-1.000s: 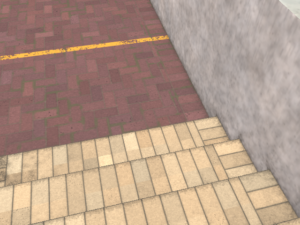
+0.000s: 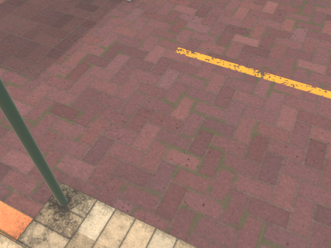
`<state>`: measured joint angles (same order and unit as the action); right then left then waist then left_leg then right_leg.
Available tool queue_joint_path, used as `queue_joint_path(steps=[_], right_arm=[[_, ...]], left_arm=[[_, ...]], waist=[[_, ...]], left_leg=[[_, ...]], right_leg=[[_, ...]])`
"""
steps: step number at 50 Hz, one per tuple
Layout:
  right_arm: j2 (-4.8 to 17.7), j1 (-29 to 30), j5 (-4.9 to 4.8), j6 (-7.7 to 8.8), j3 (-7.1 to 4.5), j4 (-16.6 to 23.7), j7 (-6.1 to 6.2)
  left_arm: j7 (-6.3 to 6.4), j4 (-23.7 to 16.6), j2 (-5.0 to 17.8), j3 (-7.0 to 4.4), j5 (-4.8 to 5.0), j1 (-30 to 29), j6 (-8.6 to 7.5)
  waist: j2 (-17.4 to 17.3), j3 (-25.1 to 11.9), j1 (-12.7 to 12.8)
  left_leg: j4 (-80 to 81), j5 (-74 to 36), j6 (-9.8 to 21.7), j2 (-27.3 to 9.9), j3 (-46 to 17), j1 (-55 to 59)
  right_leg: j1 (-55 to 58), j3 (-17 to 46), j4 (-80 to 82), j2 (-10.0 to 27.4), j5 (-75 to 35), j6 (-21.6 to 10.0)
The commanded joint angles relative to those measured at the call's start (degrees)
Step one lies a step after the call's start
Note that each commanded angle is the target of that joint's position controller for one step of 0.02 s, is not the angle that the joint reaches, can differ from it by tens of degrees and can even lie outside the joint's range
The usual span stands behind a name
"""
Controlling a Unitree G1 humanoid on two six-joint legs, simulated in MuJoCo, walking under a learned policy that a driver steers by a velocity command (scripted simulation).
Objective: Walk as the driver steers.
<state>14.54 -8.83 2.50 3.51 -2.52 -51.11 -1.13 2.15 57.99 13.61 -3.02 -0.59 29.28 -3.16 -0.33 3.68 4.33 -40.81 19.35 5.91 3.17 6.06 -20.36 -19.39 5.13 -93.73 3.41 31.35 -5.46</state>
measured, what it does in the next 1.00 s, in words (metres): goes down, turning right: right foot 0.13 m lower, then left foot 0.13 m lower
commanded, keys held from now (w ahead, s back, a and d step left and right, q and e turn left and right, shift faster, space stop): w+e+shift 0.54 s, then w+shift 0.18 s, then shift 0.28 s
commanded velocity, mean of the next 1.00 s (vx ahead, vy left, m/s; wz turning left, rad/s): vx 0.88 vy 0.00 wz -0.55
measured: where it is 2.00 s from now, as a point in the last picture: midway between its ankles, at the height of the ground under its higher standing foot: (234, 135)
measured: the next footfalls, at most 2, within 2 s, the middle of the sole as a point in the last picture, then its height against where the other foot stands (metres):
right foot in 0.30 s outside the picture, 0.13 m lower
left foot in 0.70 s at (206, 190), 0.13 m lower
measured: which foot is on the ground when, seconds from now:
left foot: down 0.00-0.30, up 0.32-0.68, down 0.70-1.00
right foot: up 0.00-0.28, down 0.30-0.70, up 0.72-1.00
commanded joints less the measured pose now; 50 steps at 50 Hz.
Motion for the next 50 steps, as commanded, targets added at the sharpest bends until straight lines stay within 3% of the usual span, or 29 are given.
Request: queue_joint_path(steps=[1, 2, 5, 6, 7, 9, 11, 12, 14, 15, 16, 17, 18, 20, 22, 24, 26, 31, 33, 35, 36, 37, 38, 39, 41, 42, 43, 46, 50], right_arm=[[7.3, -13.3, 0.32, 1.80, -2.04, -2.3, 1.12], [6.1, -12.4, 0.17, 2.62, -1.70, -3.3, 1.12], [7.7, -9.9, -0.54, 4.45, -2.27, -3.9, 0.54], [2.5, -8.9, -1.15, 5.57, -1.42, -5.0, 0.77], [1.4, -7.5, -1.55, 6.01, -0.94, -4.4, 0.91], [2.4, -6.0, -2.36, 6.20, -0.57, -4.5, 1.76], [3.5, -7.9, -1.90, 5.24, -0.68, -5.7, 2.87], [5.8, -8.2, -1.23, 4.92, -1.12, -5.8, 2.88], [9.7, -4.2, -1.05, 3.22, -2.03, -5.1, 3.03], [8.1, -0.8, -1.03, 1.69, -2.66, -5.3, 3.51], [1.3, 0.2, 0.16, 1.85, -0.81, -0.5, 3.82], [-0.8, -3.2, 0.22, 2.17, 0.76, 4.1, 3.33], [2.2, -3.0, 1.05, 2.61, 0.57, 4.7, 2.80], [5.4, 0.2, 2.27, 2.79, -0.45, 4.6, 1.91], [5.7, 7.6, 1.41, 0.38, -0.26, 6.6, 1.28], [5.1, 6.6, 1.32, -0.09, 0.02, 4.9, 0.46], [4.1, 7.4, 0.21, 1.68, 0.12, 5.7, -0.30], [1.0, 14.1, -1.64, 1.47, 0.95, 10.0, -0.23], [4.5, 5.2, -1.96, 2.48, -0.77, 8.1, 0.74], [10.3, -18.2, -1.20, 2.23, -3.88, 0.5, 1.37], [10.9, -27.1, 0.35, 1.79, -4.13, -2.4, 0.75], [10.5, -26.1, 2.12, 2.09, -3.57, -1.9, -0.29], [13.3, -21.2, 0.95, 2.33, -4.62, -0.6, -0.03], [4.6, -16.5, 1.04, 2.25, -2.98, 0.7, 0.31], [2.3, -15.4, 1.30, 4.18, -1.01, -1.5, 0.90], [1.5, -17.2, -0.43, 5.09, -0.55, -4.2, 1.21], [0.1, -10.1, -3.33, 5.60, 0.02, -2.9, 0.88], [4.6, -4.4, -3.21, 4.80, -0.26, -1.7, 1.93], [7.6, -11.3, -4.97, 3.81, -0.96, -5.0, 2.84]], left_arm=[[-0.60, -6.0, 8.0, -1.86, -2.17, -6.0, -0.37], [-1.19, -4.9, 6.6, -2.21, -2.80, -5.8, 1.05], [-2.78, -5.6, 3.4, -1.68, -3.16, -6.9, 3.04], [-3.32, -7.1, 3.8, -1.92, -2.10, -11.9, 1.85], [-4.41, -8.1, 2.8, -1.68, -0.83, -14.6, 1.05], [-6.14, -7.8, 0.9, -0.93, -0.34, -16.7, 0.32], [-6.05, -8.0, 2.1, -0.91, -0.13, -17.5, 1.07], [-5.36, -6.9, 3.6, -1.67, -0.45, -13.0, 1.80], [-3.79, -0.9, 8.4, -3.94, -1.33, 10.2, 2.86], [-4.16, 0.7, 9.6, -4.93, -1.34, 14.2, 2.82], [-3.99, 1.4, 14.1, -4.58, -0.49, 10.4, 2.37], [-3.27, -0.1, 11.4, -2.80, 0.92, 9.2, 1.53], [-2.63, -1.5, 10.5, -2.80, 0.45, 6.8, 1.66], [-1.73, -3.7, 12.2, -3.17, -1.19, -0.4, 0.45], [-1.26, -6.7, 10.7, -2.11, -0.33, -7.8, -1.03], [-1.06, -6.9, 12.6, -2.78, -1.34, -9.0, -1.81], [-1.52, -5.9, 7.3, -1.72, 1.26, -8.8, -3.20], [-1.94, -3.1, 6.5, -1.25, -0.84, 0.5, -1.98], [-1.26, -2.2, 8.3, -1.36, -2.47, -0.2, -1.61], [-1.26, -3.0, 9.6, -1.96, -1.20, -5.1, -1.15], [-1.65, -4.6, 3.7, -0.93, -0.31, -9.6, -2.23], [0.14, -6.6, 0.6, 0.06, 2.12, 2.5, -2.51], [0.40, -7.7, 3.3, 0.82, 2.40, 0.9, -1.90], [0.14, -7.2, 6.2, 0.24, -0.33, -9.2, -1.06], [-1.80, -9.5, 5.3, -0.25, -2.56, -17.3, -1.11], [-2.59, -10.7, 3.6, 0.01, -2.68, -20.2, -0.36], [-1.56, -12.0, 2.3, -0.34, 5.05, -18.4, -0.89], [-2.21, -14.3, 0.8, 1.17, 1.88, -23.9, -2.13], [-3.54, -15.8, 2.3, 1.23, 1.08, -30.4, -1.82]], waist=[[-0.1, -1.6, -7.2], [3.7, 2.5, -4.1], [-3.1, 4.5, -1.8], [-1.9, 4.4, -2.0], [-2.2, 4.2, -1.8], [-2.8, 1.8, -1.9], [-3.0, 3.6, -2.2], [-2.8, 1.3, -0.3], [-2.1, -8.2, 12.4], [10.6, -4.0, 17.5], [21.1, 1.3, 9.1], [13.7, -7.3, 2.7], [0.8, -8.8, 1.9], [-3.4, -3.0, -2.2], [-5.8, 5.4, -5.7], [0.5, 4.2, -5.7], [-2.3, 1.4, -4.2], [4.0, 2.4, 3.2], [2.5, -0.1, -1.4], [-1.0, -8.4, -13.8], [-7.5, -10.4, -17.0], [-16.5, -16.0, -7.3], [-21.0, -22.4, -9.1], [-4.2, -11.8, -10.3], [1.1, -1.6, -8.0], [1.6, 0.9, -5.9], [-4.9, -2.6, -2.8], [-4.8, -4.1, -1.6], [-4.0, -6.3, -4.3]], left_leg=[[15.1, -10.7, 8.6, -25.0, -29.7, 18.5], [14.0, -18.3, 7.8, -22.9, -25.0, 7.7], [13.5, -24.5, 6.2, -21.1, -16.4, 1.0], [11.4, -16.2, 2.6, -16.6, -11.1, 1.0], [11.3, -10.0, 0.7, -12.7, -3.5, -5.1], [10.0, -3.0, -2.3, -11.0, 1.6, -8.7], [3.7, -12.9, -1.9, -12.8, 3.6, -4.1], [-3.7, -27.9, -2.2, -12.5, 5.7, -3.0], [-38.2, -51.4, -2.7, -13.7, 6.6, -2.8], [-70.6, -16.2, -3.5, -4.8, 7.7, -8.2], [-84.9, 20.8, -3.3, -0.5, 2.7, -31.4], [-74.4, 17.8, -3.6, -4.0, -5.7, -39.4], [-65.2, 15.6, -4.6, -5.7, -8.2, -41.3], [-46.4, 11.0, -6.8, -9.2, -14.1, -42.2], [-25.9, 2.8, -10.4, -9.6, -13.1, -27.2], [-18.0, -17.0, -9.9, -8.2, -7.4, -10.5], [0.3, -45.1, -7.2, -7.5, -8.1, -1.1], [15.8, -39.0, -5.5, -5.0, -7.3, -1.8], [22.5, -38.5, -4.7, -5.4, -7.4, 1.6], [21.5, -32.5, -2.8, -7.4, -8.7, 26.0], [9.9, -33.9, -1.7, -12.9, -12.8, 40.3], [0.1, -54.2, 2.9, -25.6, -30.7, 51.2], [12.2, -18.2, 13.2, -32.5, -48.0, 54.2], [22.1, -1.8, 11.6, -27.2, -43.5, 39.4], [19.6, -30.8, 10.5, -24.9, -37.8, 20.8], [20.2, -39.6, 7.8, -22.2, -30.0, 13.8], [21.5, -41.6, 5.9, -17.9, -24.4, 12.1], [24.9, -53.6, 4.0, -12.1, -12.5, 0.9], [24.0, -53.6, 1.0, -11.4, -10.4, 8.0]], right_leg=[[-28.0, 3.9, 12.1, 3.7, -13.5, 0.3], [-21.9, 4.4, 19.4, 4.3, -14.4, 2.0], [-19.5, -0.9, 27.6, 4.7, -23.1, 2.3], [-20.0, 1.4, 38.8, 5.5, -38.8, 0.7], [-12.2, -4.0, 48.9, 3.3, -51.0, -0.3], [2.2, -8.5, 55.2, 0.0, -64.8, -1.4], [4.2, -13.2, 55.9, -2.2, -59.2, -2.0], [11.3, -19.3, 52.1, -6.7, -55.9, -2.8], [29.3, -17.2, 53.2, -7.5, -39.1, -8.7], [31.2, -6.6, 70.7, -2.8, -37.6, -14.5], [36.7, -1.2, 51.7, 0.6, -69.0, -12.7], [44.7, 13.5, 52.6, 5.1, -77.3, -15.6], [41.8, 23.9, 60.8, 9.2, -55.9, -18.0], [25.9, 39.4, 68.6, 14.9, -19.1, -21.0], [-1.4, 33.0, 72.7, 6.9, -16.5, -19.7], [-10.5, 22.6, 71.7, 2.4, -33.5, -15.9], [-13.2, 14.7, 63.7, -6.0, -22.5, -9.9], [5.6, 16.4, 54.1, -5.3, -24.4, -7.1], [15.5, 16.4, 41.3, -6.1, -39.4, -7.2], [6.0, 11.5, 12.1, -6.3, -42.1, -6.3], [-13.6, 7.5, -9.0, -13.5, 2.2, -5.0], [-28.1, 5.2, -19.1, -11.8, 5.9, -2.8], [-39.5, 1.4, -17.5, -9.6, 1.1, -1.5], [-37.8, 1.4, -7.9, -5.0, -6.2, -1.6], [-31.3, 4.9, 3.2, -4.0, -9.6, -0.3], [-28.0, 5.6, 13.4, -3.1, -9.9, 0.7], [-23.7, 7.3, 20.5, -1.8, -12.7, 1.9], [-7.8, -3.2, 49.2, -2.6, -24.6, 5.1], [1.0, -5.8, 63.2, -6.9, -39.4, 3.4]])
Velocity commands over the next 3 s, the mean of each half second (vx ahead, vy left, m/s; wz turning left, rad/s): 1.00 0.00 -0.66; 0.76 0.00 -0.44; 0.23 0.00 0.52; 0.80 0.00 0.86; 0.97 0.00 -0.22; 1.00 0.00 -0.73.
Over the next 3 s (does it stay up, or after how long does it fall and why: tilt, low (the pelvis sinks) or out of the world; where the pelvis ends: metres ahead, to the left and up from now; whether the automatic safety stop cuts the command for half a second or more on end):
stays up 2.18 -0.26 -0.25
